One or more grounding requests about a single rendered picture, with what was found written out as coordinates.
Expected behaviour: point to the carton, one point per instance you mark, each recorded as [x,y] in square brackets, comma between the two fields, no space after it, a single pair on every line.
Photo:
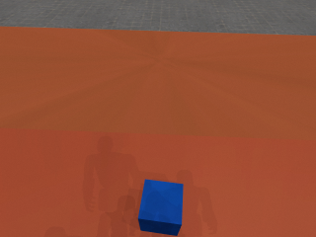
[161,207]

